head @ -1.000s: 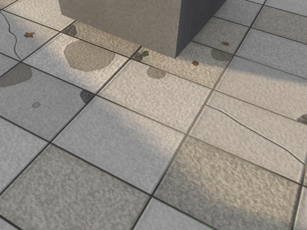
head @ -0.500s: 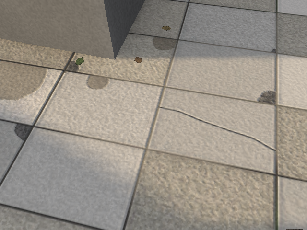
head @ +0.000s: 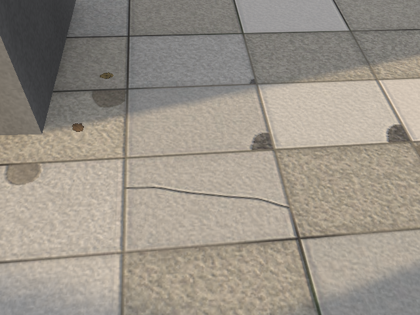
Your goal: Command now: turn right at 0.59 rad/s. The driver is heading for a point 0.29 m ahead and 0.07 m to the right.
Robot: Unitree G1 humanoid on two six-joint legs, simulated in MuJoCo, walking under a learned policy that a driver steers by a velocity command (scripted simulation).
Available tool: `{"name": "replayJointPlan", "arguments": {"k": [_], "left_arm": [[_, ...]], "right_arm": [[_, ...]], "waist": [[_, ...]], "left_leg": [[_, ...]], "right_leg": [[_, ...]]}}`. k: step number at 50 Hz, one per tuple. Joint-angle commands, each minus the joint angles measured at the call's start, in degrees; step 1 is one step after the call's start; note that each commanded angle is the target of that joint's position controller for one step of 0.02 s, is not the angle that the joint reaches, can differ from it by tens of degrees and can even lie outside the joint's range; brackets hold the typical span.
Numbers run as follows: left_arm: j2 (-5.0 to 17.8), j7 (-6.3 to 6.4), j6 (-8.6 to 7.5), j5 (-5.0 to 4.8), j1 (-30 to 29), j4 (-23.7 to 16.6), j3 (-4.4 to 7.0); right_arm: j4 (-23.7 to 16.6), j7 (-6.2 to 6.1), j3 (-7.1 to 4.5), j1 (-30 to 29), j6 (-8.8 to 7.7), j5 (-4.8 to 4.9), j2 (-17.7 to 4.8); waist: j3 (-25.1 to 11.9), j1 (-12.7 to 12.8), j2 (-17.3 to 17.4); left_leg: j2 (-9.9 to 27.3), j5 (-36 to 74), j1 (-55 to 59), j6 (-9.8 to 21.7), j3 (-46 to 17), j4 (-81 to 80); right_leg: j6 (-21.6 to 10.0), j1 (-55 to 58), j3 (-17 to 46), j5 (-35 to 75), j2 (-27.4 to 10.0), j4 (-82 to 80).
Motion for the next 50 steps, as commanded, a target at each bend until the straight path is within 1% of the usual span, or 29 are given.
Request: {"name": "replayJointPlan", "arguments": {"k": [1, 5, 7, 8, 9, 10, 11, 12, 13, 15, 19, 23, 26, 29, 30, 31, 32, 33, 34, 36, 38, 40, 42, 44, 45, 46, 47, 48, 50], "left_arm": [[2.14, -0.76, -0.96, 0.16, -3.33, -6.19, 0.07], [3.25, -1.75, -0.60, 0.18, -0.17, -5.71, 0.94], [4.08, -1.48, -0.71, 0.50, 4.45, -3.97, 1.83], [9.49, -0.70, -1.04, 0.53, 5.97, -4.56, 3.27], [14.72, -0.70, -1.86, 2.27, 5.83, -5.89, 4.00], [11.62, -0.94, -3.17, 3.45, 6.91, -5.75, 3.18], [9.87, -0.72, -3.94, 3.18, 4.44, -5.16, 2.31], [8.51, -0.27, -4.08, 1.90, 1.20, -5.35, 2.05], [7.09, 0.13, -3.85, 0.73, -1.20, -5.62, 1.46], [6.42, 0.79, -3.30, 0.97, -1.84, -5.74, 0.95], [7.28, 1.48, -2.94, 0.89, -0.11, -5.10, 1.37], [8.55, 1.20, -2.38, 1.02, -0.53, -5.36, 1.84], [7.75, 0.66, -2.06, 0.97, -1.40, -5.28, 1.38], [5.99, 0.75, -1.77, 0.25, -2.66, -4.96, 0.50], [4.04, 0.87, -1.98, 0.92, -0.48, -4.67, -0.10], [2.33, 0.79, -2.51, 1.61, 3.07, -4.72, -0.52], [5.18, 1.01, -2.99, 1.95, 0.40, -5.08, 0.28], [8.49, 1.15, -3.04, 1.56, -0.38, -4.54, 1.47], [8.45, 1.21, -2.80, 1.15, -0.32, -3.60, 1.89], [5.63, 1.31, -1.93, 1.17, 0.84, -2.12, 1.45], [1.78, 0.96, -1.81, 1.04, 1.09, -1.55, 0.12], [-0.80, 0.64, -2.16, 1.07, -1.19, -1.77, -1.08], [0.20, 0.45, -2.33, 0.57, -0.53, -0.94, -0.77], [1.21, 0.25, -2.47, 1.14, 1.57, 0.55, -0.63], [3.67, 0.51, -2.49, 1.80, 1.66, -0.06, -0.35], [7.54, 0.84, -2.38, 2.18, 1.19, 0.08, 0.44], [4.47, 0.36, -2.51, 2.29, 0.73, 0.73, -0.02], [1.90, -0.02, -2.80, 2.46, -0.04, 0.43, -0.74], [1.77, 0.09, -3.47, 2.60, 0.04, 1.11, -1.00]], "right_arm": [[-3.07, -0.10, -3.49, -0.84, -0.12, 0.43, -11.58], [-2.26, 0.60, -3.91, -1.74, -0.31, 1.93, -12.54], [-0.65, 0.82, -3.48, 0.55, -0.38, 2.40, -10.36], [-1.15, 1.16, -2.67, 1.79, -0.38, 0.52, -7.12], [-5.40, 0.70, -1.82, -3.86, -0.70, -0.86, -6.00], [-5.46, 0.33, -2.70, -7.16, -0.96, -0.09, -8.75], [-4.84, 0.29, -3.10, -6.69, -0.83, 0.77, -9.58], [-3.39, -0.03, -3.39, -5.08, -0.65, 0.61, -9.41], [-2.96, -0.33, -3.61, -4.38, -0.43, 0.23, -9.84], [-2.48, 0.09, -3.49, -3.00, -0.63, 0.25, -8.77], [-2.82, 0.69, -2.43, -4.75, -0.95, 0.76, -6.39], [-3.14, 1.50, -2.25, -5.68, -1.39, 1.16, -6.71], [-2.69, 2.25, -2.29, -4.00, -1.81, 1.53, -7.25], [-1.89, 3.07, -2.12, -0.71, -2.54, 1.06, -6.35], [-2.30, 2.92, -2.43, -0.21, -2.66, 0.01, -8.49], [-3.14, 2.64, -3.09, -2.64, -2.38, -1.06, -13.05], [-2.95, 2.69, -2.26, -2.50, -2.56, -1.93, -9.80], [-3.33, 2.62, -1.86, -3.15, -2.83, -1.33, -8.70], [-3.06, 2.33, -1.97, -3.52, -2.78, -0.52, -8.93], [-2.83, 2.00, -1.54, -4.80, -2.71, 0.79, -8.10], [-2.36, 2.07, -1.06, -5.23, -2.07, 0.68, -6.90], [-1.75, 2.12, -1.08, -3.81, -1.35, 0.59, -6.89], [-0.97, 2.16, -1.24, -1.73, -0.76, 0.94, -7.94], [-0.13, 2.31, -0.79, 0.03, -0.95, 1.64, -7.29], [0.23, 2.61, -0.44, 1.50, -1.68, 1.10, -6.78], [-0.11, 3.16, -0.20, 3.05, -2.62, -0.07, -6.18], [0.27, 3.24, 0.24, 1.45, -2.95, -0.54, -5.09], [0.30, 3.21, 0.15, -1.15, -2.87, -0.61, -6.00], [0.60, 2.74, 0.15, -2.15, -2.25, -0.09, -5.57]], "waist": [[-8.21, -1.43, 14.49], [-7.63, 0.14, 14.24], [-7.51, 1.82, 9.73], [-7.07, 0.71, -4.41], [-6.58, 2.26, -17.66], [-9.29, 5.45, -10.94], [-7.52, 3.39, -8.24], [-6.70, 1.69, -5.09], [-6.26, 0.88, -5.31], [-7.68, -0.05, -5.79], [-8.14, 1.17, -5.49], [-7.42, 2.00, -6.95], [-8.12, 2.22, -7.65], [-7.99, -0.40, -6.35], [-8.56, 0.51, -1.97], [-7.46, 4.75, 11.84], [-6.55, 2.43, 16.86], [-5.37, 1.46, 13.72], [-4.98, 1.56, 11.39], [-4.03, 1.95, 9.41], [-4.47, 2.22, 10.07], [-5.77, 0.33, 12.52], [-6.73, -0.12, 13.10], [-6.32, 0.88, 11.31], [-7.19, 0.22, 7.96], [-7.58, -2.60, -0.48], [-7.74, -1.60, -4.33], [-5.45, -0.37, -2.74], [-2.78, -0.06, -2.29]], "left_leg": [[13.07, 21.06, 9.98, 12.15, -7.11, -6.39], [14.41, 16.93, 8.54, 10.43, -5.59, -3.61], [11.55, 9.29, 2.45, 5.06, -0.99, 4.00], [5.85, -6.25, -10.12, -0.80, 5.41, 18.73], [-2.41, -26.30, -24.29, -4.08, 2.32, 31.35], [-1.86, -26.59, -24.24, -3.79, -4.97, 39.96], [-1.07, -21.79, -24.20, -3.02, -6.34, 41.99], [-0.51, -16.83, -24.00, -3.01, -6.69, 40.79], [-0.37, -13.50, -23.54, -3.39, -6.82, 39.36], [-2.11, -9.49, -19.37, -4.24, -5.81, 39.94], [-3.42, -7.25, -17.32, -4.73, -6.17, 27.73], [-4.85, -9.31, -11.36, -4.19, -6.82, 18.58], [-4.77, -9.67, -6.66, -3.35, -6.09, 12.99], [-4.12, 2.62, 3.78, -0.96, -4.94, -3.77], [1.88, 9.07, 9.14, 1.15, -9.99, -5.91], [11.33, 20.62, 11.21, 7.43, -20.72, -6.82], [17.75, 21.57, 6.65, 15.95, -28.57, -9.26], [17.66, 19.76, 6.06, 17.66, -27.87, -9.53], [15.24, 17.75, 6.83, 16.16, -24.97, -8.83], [12.02, 17.73, 7.58, 13.36, -19.94, -7.42], [8.21, 20.20, 7.55, 11.76, -14.43, -6.52], [6.58, 21.87, 8.99, 11.35, -12.31, -5.18], [6.87, 21.52, 10.30, 11.67, -13.22, -3.74], [5.97, 18.55, 7.64, 8.94, -13.05, -3.14], [5.25, 13.81, 4.32, 5.78, -12.47, -2.61], [1.29, 7.49, 2.01, 2.77, -8.07, -1.34], [-1.08, 1.03, 5.55, 0.06, -4.75, -1.28], [-1.49, 0.56, 5.96, -1.17, -4.29, -0.31], [-1.40, 2.29, 5.49, -0.91, -4.31, 0.42]], "right_leg": [[-0.53, 2.19, -3.10, 0.08, -1.63, -9.07], [-3.99, 9.79, -6.05, 5.39, -0.87, -22.89], [-7.51, 20.35, -5.38, 15.10, 1.01, -34.74], [-11.73, 29.08, 10.74, 30.23, -9.83, -38.40], [-23.93, 28.93, 29.14, 41.06, -22.64, -39.24], [-26.60, 27.34, 28.55, 36.65, -22.36, -40.50], [-23.43, 25.53, 23.25, 33.17, -19.06, -40.09], [-19.92, 24.41, 19.50, 29.69, -15.52, -39.45], [-18.15, 23.47, 17.75, 30.03, -13.90, -39.11], [-17.85, 21.00, 15.79, 33.66, -11.64, -38.60], [-17.74, 22.82, 17.34, 29.58, -10.45, -37.71], [-18.31, 19.91, 22.28, 24.36, -10.42, -37.23], [-18.05, 19.94, 24.38, 27.51, -10.55, -35.42], [-14.48, 17.20, 23.78, 25.54, -7.43, -32.28], [-11.14, 13.47, 21.15, 16.73, -4.63, -28.72], [-7.35, 6.73, 11.81, 1.10, 3.51, -20.90], [-4.27, 5.07, 8.38, -10.90, 4.22, -13.57], [-2.46, 4.16, 8.19, -11.96, 2.87, -4.75], [-1.41, 2.51, 8.05, -10.29, 2.90, 0.13], [0.19, 1.64, 8.58, -6.58, 1.90, 2.28], [0.98, 5.14, 4.65, -4.61, 0.92, -5.26], [1.06, 9.82, 1.22, -3.96, -0.41, -16.27], [0.54, 14.05, -0.43, 1.73, -0.05, -26.68], [-1.63, 21.87, -0.38, 15.03, -0.02, -40.05], [-3.38, 26.62, 3.75, 21.66, -3.50, -39.21], [-6.17, 26.95, 6.76, 27.57, -6.75, -34.13], [-8.33, 21.54, 6.56, 18.66, -6.31, -34.29], [-8.30, 18.97, 6.65, 13.59, -5.50, -35.48], [-6.99, 16.59, 6.24, 11.98, -4.63, -36.21]]}}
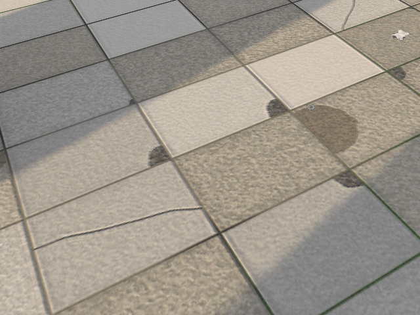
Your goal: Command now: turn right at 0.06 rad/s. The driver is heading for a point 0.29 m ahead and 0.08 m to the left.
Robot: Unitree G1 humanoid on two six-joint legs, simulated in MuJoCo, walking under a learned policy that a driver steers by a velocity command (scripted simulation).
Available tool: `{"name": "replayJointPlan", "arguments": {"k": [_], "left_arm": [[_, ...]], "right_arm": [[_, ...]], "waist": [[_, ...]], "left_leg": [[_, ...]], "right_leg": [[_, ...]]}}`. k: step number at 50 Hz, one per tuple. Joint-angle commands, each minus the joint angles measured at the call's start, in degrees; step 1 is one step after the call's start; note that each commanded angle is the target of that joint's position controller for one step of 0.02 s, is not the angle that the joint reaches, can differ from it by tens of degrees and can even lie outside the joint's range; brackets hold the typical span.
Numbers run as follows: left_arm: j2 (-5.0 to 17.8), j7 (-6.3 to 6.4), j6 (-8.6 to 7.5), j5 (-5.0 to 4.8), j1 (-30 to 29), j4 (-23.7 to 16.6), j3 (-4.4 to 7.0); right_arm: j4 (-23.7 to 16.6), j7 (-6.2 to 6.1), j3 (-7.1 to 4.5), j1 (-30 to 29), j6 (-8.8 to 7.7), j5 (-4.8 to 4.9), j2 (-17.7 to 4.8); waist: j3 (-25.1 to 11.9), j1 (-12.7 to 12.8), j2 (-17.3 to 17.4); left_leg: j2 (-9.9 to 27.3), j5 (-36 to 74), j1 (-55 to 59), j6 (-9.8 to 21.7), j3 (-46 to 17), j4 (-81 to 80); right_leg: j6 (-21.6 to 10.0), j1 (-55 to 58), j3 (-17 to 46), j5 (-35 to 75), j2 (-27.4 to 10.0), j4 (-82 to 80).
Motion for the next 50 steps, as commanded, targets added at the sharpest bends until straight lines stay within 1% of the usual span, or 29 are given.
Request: {"name": "replayJointPlan", "arguments": {"k": [1, 7, 15, 17, 19, 22, 23, 24, 25, 26, 27, 28, 29, 30, 31, 32, 33, 34, 35, 36, 37, 38, 39, 41, 42, 43, 45, 47, 50], "left_arm": [[6.31, 0.13, -1.88, 0.23, -1.93, -3.49, 1.33], [5.27, 0.56, -2.59, -0.01, -0.29, -2.03, 0.67], [4.42, 0.61, -3.02, -0.13, 0.65, 0.42, 0.39], [6.43, 1.19, -2.82, -0.26, 0.74, 0.34, 1.19], [8.08, 1.94, -2.35, -0.52, 1.95, 0.46, 1.99], [9.41, 2.75, -1.57, -0.71, 2.52, 0.27, 2.82], [9.21, 3.00, -1.56, -0.68, 2.02, -0.25, 2.89], [9.63, 3.12, -1.83, -0.78, 1.67, -0.86, 3.00], [10.21, 3.06, -2.48, -0.87, 2.64, -0.91, 3.15], [11.00, 2.90, -3.36, -1.37, 1.83, -0.79, 3.30], [11.38, 2.68, -4.08, -2.09, 0.35, -0.78, 3.47], [11.66, 2.35, -4.36, -2.49, -1.36, -1.01, 3.58], [11.89, 1.89, -4.21, -2.63, -4.20, -1.50, 3.59], [11.13, 1.45, -3.92, -2.42, -6.09, -1.79, 3.39], [8.61, 1.03, -3.91, -1.53, -4.91, -1.68, 2.69], [4.90, 0.65, -4.46, -0.18, -5.86, -3.26, 1.58], [3.12, 0.59, -6.12, -1.05, -7.94, -7.64, 0.92], [6.89, 0.19, -7.64, -3.52, -8.57, -7.53, 1.63], [8.97, -0.31, -8.57, -3.87, -8.14, -6.79, 2.09], [9.01, -0.32, -9.02, -2.36, -7.01, -5.32, 2.27], [9.39, -0.26, -9.21, -0.85, -6.84, -4.55, 2.62], [9.51, -0.62, -9.11, -0.35, -7.12, -4.30, 2.89], [8.79, -0.93, -8.86, -0.32, -7.05, -3.98, 2.80], [6.71, -1.21, -8.26, -0.30, -7.48, -3.83, 2.30], [5.44, -1.32, -8.04, -0.39, -8.66, -4.10, 1.87], [4.22, -1.51, -7.90, -0.54, -10.40, -4.51, 1.40], [2.70, -2.23, -7.76, -0.84, -14.19, -5.25, 0.73], [3.05, -3.04, -7.71, -1.18, -16.72, -5.72, 0.64], [5.01, -3.65, -8.28, -0.99, -16.50, -5.47, 1.06]], "right_arm": [[-3.50, -0.58, -1.72, -2.03, -0.40, 0.13, -6.47], [-0.90, -1.36, -1.82, -0.12, -0.06, 0.39, -6.10], [2.85, -2.01, -2.04, 1.54, 0.14, 0.80, -6.57], [2.12, -2.22, -2.41, -0.36, 0.25, 1.34, -8.16], [1.13, -2.35, -2.62, -1.33, 0.40, 1.79, -8.60], [-0.01, -2.19, -2.89, -0.38, 0.94, 1.98, -8.21], [-0.10, -1.92, -2.80, 0.55, 1.16, 1.90, -7.32], [-0.83, -1.44, -2.80, -0.12, 1.19, 2.08, -7.14], [-2.23, -0.80, -2.78, -2.50, 1.11, 2.45, -7.24], [-3.42, -0.29, -2.67, -3.81, 1.00, 2.98, -6.91], [-3.60, 0.12, -2.47, -3.71, 0.80, 3.07, -6.68], [-2.87, 0.57, -2.40, -1.98, 0.52, 3.00, -6.72], [-1.06, 1.00, -2.57, 2.30, 0.23, 2.98, -6.66], [2.09, 1.27, -3.11, 9.26, -0.01, 2.94, -6.72], [5.18, 1.35, -4.23, 15.96, -0.09, 2.65, -8.28], [5.50, 0.91, -5.80, 21.59, -0.61, 2.58, -13.61], [1.50, 1.50, -5.55, 19.23, -2.41, 1.85, -18.61], [0.36, 1.70, -4.58, 16.07, -3.64, 1.10, -14.90], [-0.24, 1.45, -3.65, 13.23, -4.23, 1.35, -11.81], [-1.09, 1.14, -3.31, 11.02, -4.27, 1.75, -11.02], [-1.63, 0.75, -3.14, 9.55, -4.02, 1.75, -10.99], [-1.87, 0.34, -2.88, 10.08, -3.78, 1.57, -10.49], [-1.84, -0.09, -2.73, 10.92, -3.62, 1.38, -10.25], [-1.26, -1.07, -2.61, 13.19, -3.08, 1.42, -9.62], [-0.88, -1.62, -2.58, 13.82, -2.62, 1.42, -9.44], [-0.55, -2.18, -2.56, 14.16, -2.09, 1.45, -9.37], [0.14, -3.15, -2.62, 15.35, -1.16, 1.57, -9.61], [0.81, -3.65, -2.82, 16.69, -0.64, 1.63, -10.19], [0.92, -3.71, -2.97, 15.38, -0.48, 1.58, -10.02]], "waist": [[-1.90, -0.09, -5.10], [-0.55, -0.02, -3.31], [-1.22, 0.17, -1.43], [-0.93, 0.99, -1.62], [-1.53, 1.62, -3.22], [-1.47, 1.63, -7.82], [-2.95, 1.78, -10.52], [-2.60, 2.46, -11.93], [-0.31, 3.65, -10.91], [2.44, 3.00, -9.97], [3.74, 2.23, -9.16], [3.19, 1.30, -8.45], [1.78, -1.10, -7.62], [-0.39, -4.14, -6.71], [-2.35, -5.82, -1.78], [-2.61, -7.34, 13.14], [-3.18, -4.72, 19.83], [-0.32, -3.97, 11.20], [2.51, -2.21, 6.77], [3.01, -1.06, 2.70], [2.75, -0.50, 2.45], [1.84, -0.43, 3.60], [1.18, -0.33, 4.55], [-0.75, -0.25, 4.12], [-1.25, -0.39, 3.77], [-1.43, -0.77, 3.98], [-1.57, -2.16, 5.31], [-1.64, -3.23, 6.13], [-1.40, -2.33, 5.87]], "left_leg": [[1.23, 5.41, 2.40, 0.43, -0.66, -2.04], [1.31, 5.58, 2.78, -0.24, -0.77, -2.27], [1.59, 8.03, 2.55, -0.71, -1.27, -2.42], [0.93, 9.59, -0.93, -0.20, -1.44, -0.41], [0.09, 10.43, -4.02, 0.15, -1.60, 3.00], [-0.70, 4.24, -8.57, 0.20, -0.60, 10.21], [-1.13, -6.80, -9.84, 0.49, 0.92, 15.05], [-0.15, -14.37, -13.06, 1.17, 1.81, 21.61], [2.14, -18.00, -17.38, 2.23, 0.51, 25.99], [4.04, -19.11, -19.84, 3.51, -0.83, 25.24], [4.90, -18.18, -19.28, 4.51, -0.89, 21.84], [4.46, -15.59, -15.06, 5.25, 0.72, 17.38], [2.64, -10.60, -6.14, 5.79, 3.86, 11.46], [-0.98, -3.93, 4.88, 5.51, 8.18, 6.63], [-4.17, -3.52, 13.80, 5.59, 8.81, 3.72], [6.34, -9.82, 20.38, 10.20, -11.68, -5.81], [19.25, -19.05, 20.93, 21.52, -46.60, -19.55], [22.04, -24.02, 19.03, 23.59, -48.62, -22.55], [20.20, -22.38, 16.98, 21.16, -41.97, -20.72], [16.98, -16.22, 15.53, 18.34, -34.49, -18.90], [14.10, -8.76, 13.98, 16.07, -28.21, -18.50], [11.67, -2.84, 13.36, 14.69, -23.92, -18.87], [10.59, 8.76, 13.83, 13.97, -20.00, -18.52], [8.71, 33.07, 14.73, 12.37, -12.58, -15.69], [7.48, 39.73, 13.91, 11.00, -9.73, -14.65], [6.14, 42.45, 12.38, 9.41, -7.41, -13.94], [4.48, 41.74, 9.65, 6.89, -5.22, -12.98], [5.40, 39.42, 9.01, 6.59, -6.45, -12.69], [7.65, 39.21, 11.65, 7.43, -9.33, -9.92]], "right_leg": [[-2.52, -3.11, 4.42, 6.59, -3.82, -6.39], [-2.41, -4.21, 4.19, 5.57, -3.13, -6.31], [-2.34, -2.04, 2.48, 7.94, -1.99, -5.54], [-2.60, -0.12, 1.91, 8.74, -2.01, -4.76], [-4.27, 0.99, 3.03, 9.56, -4.12, -5.12], [-8.96, 0.94, 7.40, 12.08, -10.82, -7.15], [-11.09, 1.17, 9.88, 6.71, -13.90, -8.99], [-13.65, 0.98, 13.62, -2.26, -17.75, -11.60], [-15.30, 0.58, 17.19, -11.54, -20.78, -14.79], [-14.88, 0.16, 18.32, -16.39, -21.92, -16.42], [-13.33, 0.11, 16.32, -16.49, -21.11, -16.59], [-11.62, -0.90, 12.29, -14.17, -19.20, -15.97], [-9.68, -4.96, 6.53, -11.60, -16.14, -14.00], [-8.02, -10.08, 0.81, -10.80, -12.90, -8.95], [-6.10, -14.42, -4.82, -8.96, -8.75, 2.11], [-1.10, -25.57, -11.46, -11.26, -3.30, 26.82], [0.15, -39.80, -2.84, -17.39, 3.96, 38.36], [-1.29, -42.92, 2.17, -14.89, 0.00, 43.53], [-2.78, -43.35, 2.36, -8.52, -2.52, 42.11], [-3.02, -41.40, 1.97, -2.88, -4.37, 38.90], [-2.68, -38.35, 1.55, 1.69, -5.25, 33.94], [-2.09, -35.12, 1.00, 5.18, -5.05, 30.86], [-1.26, -33.69, -0.61, 7.95, -4.00, 28.85], [0.20, -31.19, -2.89, 11.35, -2.30, 24.41], [0.66, -29.41, -3.89, 13.18, -1.36, 20.82], [0.93, -27.02, -4.77, 15.59, -0.46, 16.52], [1.10, -22.04, -6.00, 20.92, 0.91, 8.37], [0.98, -18.97, -6.01, 23.88, 1.64, 4.40], [-0.94, -17.32, -4.52, 22.06, 1.61, 0.46]]}}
